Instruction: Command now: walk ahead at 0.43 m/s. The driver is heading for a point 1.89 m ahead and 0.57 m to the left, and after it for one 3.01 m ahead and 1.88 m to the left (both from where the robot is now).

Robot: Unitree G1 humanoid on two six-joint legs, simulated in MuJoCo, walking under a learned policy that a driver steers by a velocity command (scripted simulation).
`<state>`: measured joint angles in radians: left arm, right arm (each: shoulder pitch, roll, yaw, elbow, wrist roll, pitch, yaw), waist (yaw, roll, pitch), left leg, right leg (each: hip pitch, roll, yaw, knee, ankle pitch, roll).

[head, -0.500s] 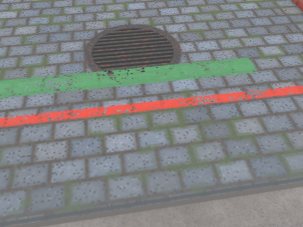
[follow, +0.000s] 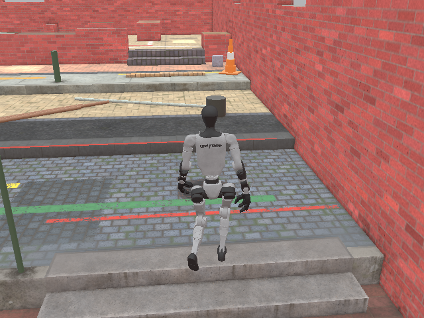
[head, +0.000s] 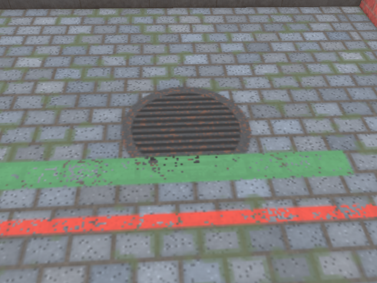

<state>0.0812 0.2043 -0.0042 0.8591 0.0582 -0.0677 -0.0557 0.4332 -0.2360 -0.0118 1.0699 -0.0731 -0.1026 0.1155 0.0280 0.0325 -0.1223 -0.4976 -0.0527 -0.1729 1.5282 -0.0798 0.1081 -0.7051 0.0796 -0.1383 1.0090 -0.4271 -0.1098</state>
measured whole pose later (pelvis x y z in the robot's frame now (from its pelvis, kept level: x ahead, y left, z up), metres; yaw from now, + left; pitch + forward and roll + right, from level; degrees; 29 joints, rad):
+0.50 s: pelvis +0.19 +0.05 +0.06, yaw -2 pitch +3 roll -1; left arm 0.20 0.21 0.06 0.89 0.01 -0.09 -0.06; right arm -0.01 -0.21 -0.03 0.89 0.04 -0.08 0.06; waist 0.05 0.00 -0.03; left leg -0.51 0.00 0.04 0.55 -0.10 0.03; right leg -0.22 -0.02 -0.03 0.58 -0.43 0.08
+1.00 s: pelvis +0.20 +0.04 +0.06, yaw -2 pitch +0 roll +0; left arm 0.33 0.16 0.04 1.04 0.01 -0.02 0.05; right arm 0.08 -0.19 -0.05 1.00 0.00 0.00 -0.04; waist 0.02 0.00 0.03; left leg -0.43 -0.01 0.04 0.57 -0.14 0.03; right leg -0.14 -0.03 -0.04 0.60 -0.46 0.02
